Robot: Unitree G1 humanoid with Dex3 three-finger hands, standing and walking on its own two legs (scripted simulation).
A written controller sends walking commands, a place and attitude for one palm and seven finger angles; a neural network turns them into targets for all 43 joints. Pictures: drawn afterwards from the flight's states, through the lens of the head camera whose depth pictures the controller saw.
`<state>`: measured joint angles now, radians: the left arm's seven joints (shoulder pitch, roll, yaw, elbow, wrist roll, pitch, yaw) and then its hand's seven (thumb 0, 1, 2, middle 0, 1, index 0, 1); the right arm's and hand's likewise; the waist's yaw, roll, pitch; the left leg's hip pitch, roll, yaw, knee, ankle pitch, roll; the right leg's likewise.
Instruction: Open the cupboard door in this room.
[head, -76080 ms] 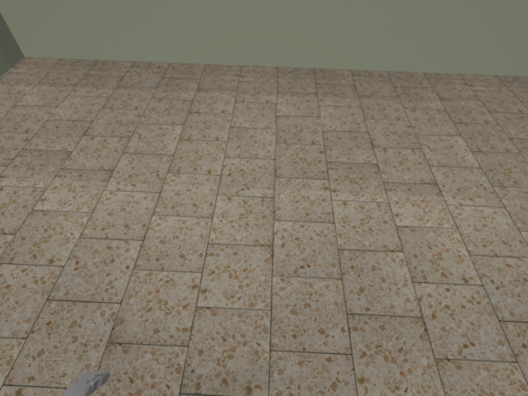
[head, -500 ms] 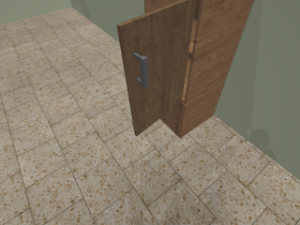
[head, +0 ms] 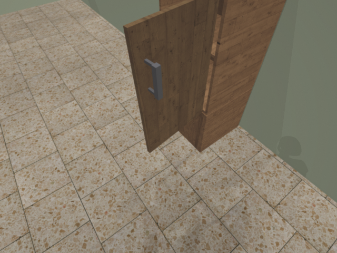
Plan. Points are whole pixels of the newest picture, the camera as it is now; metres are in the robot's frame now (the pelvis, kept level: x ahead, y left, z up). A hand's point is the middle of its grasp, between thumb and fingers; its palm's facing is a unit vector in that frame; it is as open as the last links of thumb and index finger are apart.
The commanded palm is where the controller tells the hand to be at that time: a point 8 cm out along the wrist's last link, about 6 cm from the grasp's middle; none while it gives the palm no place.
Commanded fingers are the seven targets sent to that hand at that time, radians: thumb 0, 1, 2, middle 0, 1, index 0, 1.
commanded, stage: look to check the result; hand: left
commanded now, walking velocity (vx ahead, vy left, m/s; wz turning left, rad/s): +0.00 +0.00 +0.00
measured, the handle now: (153, 79) +0.59 +0.08 +0.07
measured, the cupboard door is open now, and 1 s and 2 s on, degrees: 97 97 97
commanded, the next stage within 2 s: stand and wait in 0.34 s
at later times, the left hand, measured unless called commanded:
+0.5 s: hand out of the picture +0.11 +0.24 -0.15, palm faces -0.02 -0.94 -0.34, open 7.4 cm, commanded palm none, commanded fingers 0.00 0.90 0.90 -0.20 -0.30 -0.20 -0.30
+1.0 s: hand out of the picture +0.10 +0.25 -0.16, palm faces -0.04 -0.94 -0.33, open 7.4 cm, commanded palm none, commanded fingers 0.00 0.90 0.90 -0.20 -0.30 -0.20 -0.30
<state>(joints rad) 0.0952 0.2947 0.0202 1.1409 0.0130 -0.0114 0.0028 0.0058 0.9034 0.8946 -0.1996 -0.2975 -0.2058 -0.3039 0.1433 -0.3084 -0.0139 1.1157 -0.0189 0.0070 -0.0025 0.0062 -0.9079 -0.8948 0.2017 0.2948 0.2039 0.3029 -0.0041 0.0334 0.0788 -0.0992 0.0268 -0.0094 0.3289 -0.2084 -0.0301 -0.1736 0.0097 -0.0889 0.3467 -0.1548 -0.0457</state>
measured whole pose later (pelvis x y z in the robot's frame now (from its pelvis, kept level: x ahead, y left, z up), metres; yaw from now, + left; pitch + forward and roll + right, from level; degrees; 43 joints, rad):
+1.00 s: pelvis +0.02 +0.01 +0.00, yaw -1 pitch -1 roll +0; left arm 0.09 0.31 0.01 1.14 0.01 -0.01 0.00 0.01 0.90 0.89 -0.20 -0.30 -0.21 -0.30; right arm 0.14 -0.31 -0.01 1.12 -0.02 0.00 0.00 0.01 -0.91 -0.89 0.20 0.29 0.21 0.30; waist -0.01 0.02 0.07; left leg -0.04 0.03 0.01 0.28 -0.21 -0.02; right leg -0.13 0.01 -0.07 0.31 -0.16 -0.04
